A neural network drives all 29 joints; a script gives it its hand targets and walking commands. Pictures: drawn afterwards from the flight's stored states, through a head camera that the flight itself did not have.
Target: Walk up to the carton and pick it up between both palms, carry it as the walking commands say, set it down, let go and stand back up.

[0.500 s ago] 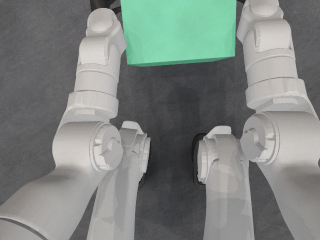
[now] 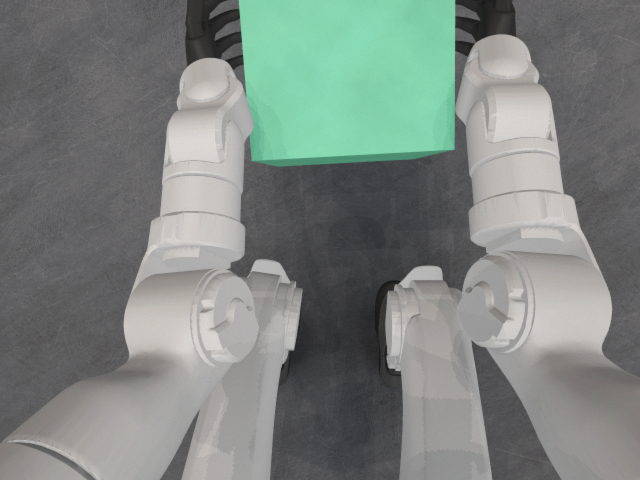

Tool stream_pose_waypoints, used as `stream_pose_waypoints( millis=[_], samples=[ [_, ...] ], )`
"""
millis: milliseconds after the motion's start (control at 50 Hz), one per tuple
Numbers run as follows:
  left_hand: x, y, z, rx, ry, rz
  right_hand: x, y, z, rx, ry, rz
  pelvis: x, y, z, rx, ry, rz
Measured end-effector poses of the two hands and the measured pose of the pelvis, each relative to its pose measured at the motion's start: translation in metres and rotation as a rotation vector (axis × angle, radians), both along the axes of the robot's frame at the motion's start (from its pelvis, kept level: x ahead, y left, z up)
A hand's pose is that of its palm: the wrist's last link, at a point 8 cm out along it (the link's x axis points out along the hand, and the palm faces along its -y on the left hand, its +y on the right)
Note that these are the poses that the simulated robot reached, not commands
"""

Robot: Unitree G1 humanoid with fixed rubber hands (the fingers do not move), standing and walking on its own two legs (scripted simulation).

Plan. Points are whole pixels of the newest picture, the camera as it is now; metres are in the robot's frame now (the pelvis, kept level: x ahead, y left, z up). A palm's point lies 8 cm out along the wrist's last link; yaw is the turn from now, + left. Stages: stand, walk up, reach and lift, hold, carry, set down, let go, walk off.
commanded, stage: reach and lift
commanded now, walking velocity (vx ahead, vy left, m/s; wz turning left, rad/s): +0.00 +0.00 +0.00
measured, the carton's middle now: (343, 47) +0.57 +0.00 -0.17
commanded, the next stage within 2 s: none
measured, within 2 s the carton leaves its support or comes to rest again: neither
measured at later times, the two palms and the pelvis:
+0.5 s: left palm (177, 61) +0.50 +0.13 -0.02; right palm (528, 23) +0.52 -0.14 -0.01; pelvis +0.00 +0.00 +0.05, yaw -1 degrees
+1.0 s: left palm (127, 44) +0.48 +0.13 +0.06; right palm out of the picture +0.50 -0.14 +0.06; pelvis +0.01 +0.00 +0.10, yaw -1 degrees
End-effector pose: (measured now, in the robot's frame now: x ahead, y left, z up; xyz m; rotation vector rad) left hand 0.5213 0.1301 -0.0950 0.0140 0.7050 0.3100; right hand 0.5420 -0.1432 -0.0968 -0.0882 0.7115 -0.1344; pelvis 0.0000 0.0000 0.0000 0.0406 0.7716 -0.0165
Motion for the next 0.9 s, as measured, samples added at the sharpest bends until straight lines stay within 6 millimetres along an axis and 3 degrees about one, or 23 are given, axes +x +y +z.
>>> stream_pose_waypoints(
  millis=[320, 900],
  samples=[
    [-0.015, 0.004, 0.051, -0.020, -0.002, -0.026, -0.012, 0.000, 0.058, 0.014, -0.015, 0.014, -0.001, 0.003, 0.031, -0.005, -0.014, -0.006],
    [-0.040, 0.000, 0.136, -0.002, 0.005, -0.007, -0.037, 0.000, 0.142, 0.006, -0.026, -0.010, 0.008, 0.002, 0.089, -0.007, -0.083, -0.017]
  ],
)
